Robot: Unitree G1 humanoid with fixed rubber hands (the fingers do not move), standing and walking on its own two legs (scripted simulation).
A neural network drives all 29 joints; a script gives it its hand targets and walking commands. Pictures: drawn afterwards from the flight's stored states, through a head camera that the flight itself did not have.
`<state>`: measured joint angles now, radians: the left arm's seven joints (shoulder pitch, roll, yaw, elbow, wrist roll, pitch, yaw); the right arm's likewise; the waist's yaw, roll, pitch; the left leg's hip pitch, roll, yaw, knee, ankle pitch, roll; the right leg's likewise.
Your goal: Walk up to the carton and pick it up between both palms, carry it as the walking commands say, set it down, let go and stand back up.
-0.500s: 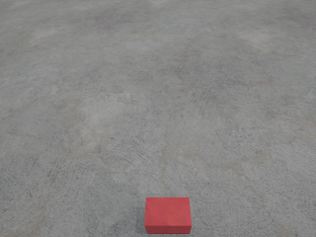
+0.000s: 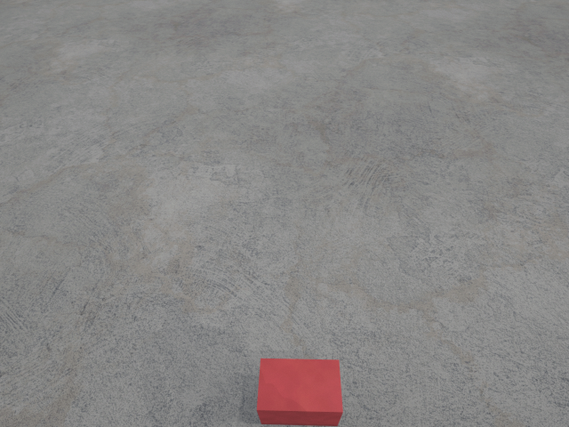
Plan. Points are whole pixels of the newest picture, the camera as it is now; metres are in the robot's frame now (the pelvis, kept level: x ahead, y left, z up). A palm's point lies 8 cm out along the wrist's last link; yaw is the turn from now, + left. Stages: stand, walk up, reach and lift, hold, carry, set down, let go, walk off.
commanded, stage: stand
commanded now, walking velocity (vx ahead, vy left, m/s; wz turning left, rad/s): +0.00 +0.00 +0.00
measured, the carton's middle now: (299, 392) +0.38 +0.01 -0.69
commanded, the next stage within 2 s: reach and lift in 0.10 s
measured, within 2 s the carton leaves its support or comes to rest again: neither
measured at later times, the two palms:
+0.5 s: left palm out of the picture +0.13 +0.21 -0.15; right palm out of the picture +0.13 -0.21 -0.15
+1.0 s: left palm (181, 407) +0.21 +0.22 -0.19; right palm (428, 418) +0.20 -0.20 -0.19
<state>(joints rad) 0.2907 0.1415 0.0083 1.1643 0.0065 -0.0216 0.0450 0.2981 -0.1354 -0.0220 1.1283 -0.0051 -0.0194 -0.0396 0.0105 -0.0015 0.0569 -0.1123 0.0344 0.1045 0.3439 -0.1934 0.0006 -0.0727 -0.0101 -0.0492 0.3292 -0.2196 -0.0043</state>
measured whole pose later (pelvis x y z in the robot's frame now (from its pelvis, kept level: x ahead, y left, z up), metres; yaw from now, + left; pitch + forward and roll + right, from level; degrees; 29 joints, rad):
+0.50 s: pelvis -0.01 +0.01 -0.03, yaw +1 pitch +13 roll +0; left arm 0.11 0.13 0.02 0.48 0.03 0.58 0.00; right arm 0.10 -0.13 -0.06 0.52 -0.05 0.56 0.03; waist 0.00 -0.01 -0.07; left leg -0.62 0.01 0.03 0.71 -0.32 0.02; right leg -0.58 0.00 0.01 0.70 -0.36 0.01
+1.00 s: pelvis -0.09 -0.01 -0.09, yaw +2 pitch +16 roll +0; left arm -0.41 0.23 0.12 0.63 -0.01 0.48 -0.06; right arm -0.33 -0.13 -0.14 0.53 0.06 0.48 -0.03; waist -0.02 -0.01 0.06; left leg -0.99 0.00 0.00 1.06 -0.34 0.00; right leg -0.96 0.00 0.00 1.09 -0.41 -0.01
